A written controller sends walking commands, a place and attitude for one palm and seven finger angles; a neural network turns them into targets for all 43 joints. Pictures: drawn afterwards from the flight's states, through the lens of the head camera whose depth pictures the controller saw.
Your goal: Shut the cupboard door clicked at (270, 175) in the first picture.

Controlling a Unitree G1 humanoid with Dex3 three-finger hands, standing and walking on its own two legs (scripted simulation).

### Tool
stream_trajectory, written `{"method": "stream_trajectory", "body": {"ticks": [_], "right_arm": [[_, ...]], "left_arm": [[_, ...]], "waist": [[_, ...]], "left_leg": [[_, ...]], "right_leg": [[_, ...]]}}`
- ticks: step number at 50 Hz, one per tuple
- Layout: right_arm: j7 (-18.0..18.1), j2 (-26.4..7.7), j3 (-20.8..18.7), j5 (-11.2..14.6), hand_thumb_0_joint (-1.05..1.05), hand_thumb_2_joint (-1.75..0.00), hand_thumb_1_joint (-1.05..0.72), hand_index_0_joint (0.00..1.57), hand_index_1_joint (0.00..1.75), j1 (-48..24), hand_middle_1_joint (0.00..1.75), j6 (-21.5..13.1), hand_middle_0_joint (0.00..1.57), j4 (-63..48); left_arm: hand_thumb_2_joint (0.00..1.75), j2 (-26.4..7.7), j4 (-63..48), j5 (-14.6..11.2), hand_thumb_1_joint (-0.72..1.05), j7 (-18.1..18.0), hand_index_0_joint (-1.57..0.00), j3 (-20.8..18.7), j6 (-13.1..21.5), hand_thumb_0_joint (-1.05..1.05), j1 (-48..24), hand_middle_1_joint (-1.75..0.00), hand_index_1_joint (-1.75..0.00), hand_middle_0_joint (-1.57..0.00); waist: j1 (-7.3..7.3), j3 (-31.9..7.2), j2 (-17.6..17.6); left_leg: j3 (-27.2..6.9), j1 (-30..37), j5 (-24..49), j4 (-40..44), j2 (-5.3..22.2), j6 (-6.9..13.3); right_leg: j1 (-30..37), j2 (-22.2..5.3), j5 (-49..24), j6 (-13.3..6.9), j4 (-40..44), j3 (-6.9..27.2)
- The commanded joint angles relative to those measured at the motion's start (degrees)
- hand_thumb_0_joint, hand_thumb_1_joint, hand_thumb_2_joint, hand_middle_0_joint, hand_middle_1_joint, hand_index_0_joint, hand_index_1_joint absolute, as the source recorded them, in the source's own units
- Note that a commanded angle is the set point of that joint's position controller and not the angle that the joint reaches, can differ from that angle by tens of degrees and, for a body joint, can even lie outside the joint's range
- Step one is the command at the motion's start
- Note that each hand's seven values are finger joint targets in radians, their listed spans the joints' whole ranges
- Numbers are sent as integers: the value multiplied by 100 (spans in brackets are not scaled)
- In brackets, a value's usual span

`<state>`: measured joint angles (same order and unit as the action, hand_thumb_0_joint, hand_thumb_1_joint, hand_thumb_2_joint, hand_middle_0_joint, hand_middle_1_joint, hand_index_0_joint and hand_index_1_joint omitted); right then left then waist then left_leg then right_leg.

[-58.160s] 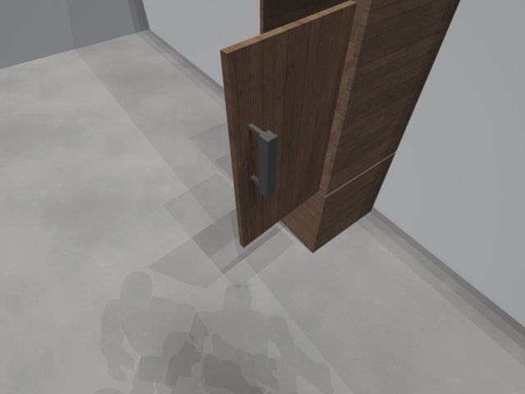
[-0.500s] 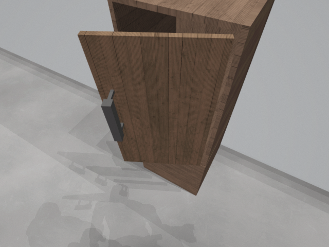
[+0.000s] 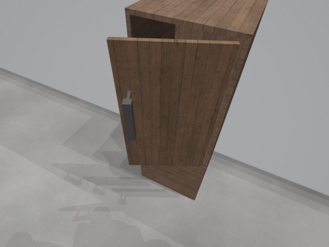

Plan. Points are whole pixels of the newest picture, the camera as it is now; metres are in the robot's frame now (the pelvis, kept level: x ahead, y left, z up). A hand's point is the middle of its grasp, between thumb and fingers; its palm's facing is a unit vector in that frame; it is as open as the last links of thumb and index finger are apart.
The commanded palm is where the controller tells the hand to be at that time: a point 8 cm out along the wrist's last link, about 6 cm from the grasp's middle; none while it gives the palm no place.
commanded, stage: come to a stop and stand still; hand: left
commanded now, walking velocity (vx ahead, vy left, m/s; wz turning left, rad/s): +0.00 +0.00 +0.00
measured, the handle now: (130, 116) +0.50 +0.14 +0.01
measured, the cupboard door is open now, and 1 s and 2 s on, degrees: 26 26 26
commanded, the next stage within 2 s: look again from close up in 0.68 s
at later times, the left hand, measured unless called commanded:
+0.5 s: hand out of the picture -0.02 +0.14 -0.17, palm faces +0.04 -0.98 -0.20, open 7.4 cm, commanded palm none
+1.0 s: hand out of the picture +0.02 +0.14 -0.17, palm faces +0.03 -0.98 -0.21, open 7.4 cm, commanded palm none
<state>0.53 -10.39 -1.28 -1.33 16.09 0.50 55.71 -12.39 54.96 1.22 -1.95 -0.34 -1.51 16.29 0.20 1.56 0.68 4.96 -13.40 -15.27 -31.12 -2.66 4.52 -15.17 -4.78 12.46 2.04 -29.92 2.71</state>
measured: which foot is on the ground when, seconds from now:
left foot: down 0.00-1.00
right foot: down 0.00-1.00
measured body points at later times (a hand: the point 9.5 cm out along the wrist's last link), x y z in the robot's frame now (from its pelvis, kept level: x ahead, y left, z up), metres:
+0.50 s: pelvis -0.01 -0.03 +0.00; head +0.00 -0.03 +0.45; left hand -0.02 +0.20 -0.15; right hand +0.01 -0.25 -0.15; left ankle +0.02 +0.07 -0.73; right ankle +0.05 -0.18 -0.73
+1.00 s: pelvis +0.00 -0.04 +0.01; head +0.02 -0.04 +0.46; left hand +0.02 +0.19 -0.15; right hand +0.01 -0.26 -0.15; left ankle +0.02 +0.07 -0.73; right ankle +0.05 -0.18 -0.73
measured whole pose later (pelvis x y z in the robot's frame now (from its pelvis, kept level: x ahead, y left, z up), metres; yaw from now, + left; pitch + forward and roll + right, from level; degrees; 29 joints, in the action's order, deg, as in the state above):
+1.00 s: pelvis +0.00 -0.04 +0.01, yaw +1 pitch -2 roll +0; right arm 0.8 -8.5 -0.8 -0.8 15.3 -0.1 64.0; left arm -9.0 61.4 0.8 -2.2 -0.4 0.3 14.8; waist 0.4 3.3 0.1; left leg 2.9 -12.4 -12.5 -26.3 -0.5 1.2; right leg -14.3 -2.8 10.5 2.3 -26.2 0.6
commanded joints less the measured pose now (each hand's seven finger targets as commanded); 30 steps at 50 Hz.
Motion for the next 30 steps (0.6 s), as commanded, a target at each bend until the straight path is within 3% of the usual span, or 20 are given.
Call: {"method": "stream_trajectory", "body": {"ticks": [1, 22, 30], "right_arm": [[23, -876, -221, 40, 0, -90, -90, 20, 30, -99, 30, -131, 20, -272], [22, -496, -136, 87, 0, -90, -90, 20, 30, 117, 30, -104, 20, 325], [22, -405, -115, 66, 0, -90, -90, 20, 30, 131, 30, -104, 20, 447]], "left_arm": [[90, -501, -145, 23, 90, -16, -20, -77, 118, 0, 292, -30, -30, -20], [90, -351, 384, 0, 90, -49, -20, -47, 251, 0, 513, -30, -30, -20], [90, -297, 381, -4, 90, -46, -20, -79, 252, 0, 383, -30, -30, -20]], "waist": [[-37, 317, -305], [41, 271, 112], [28, 347, 22]], "left_leg": [[-1259, -631, -1164, 1685, 1000, -157], [-850, -232, -536, 1124, 719, -289], [-850, -349, -544, 1164, 723, -331]], "right_leg": [[63, 52, 186, -171, 245, -225], [-255, -170, 575, -223, 900, 235], [-262, -158, 688, -233, 932, 223]]}}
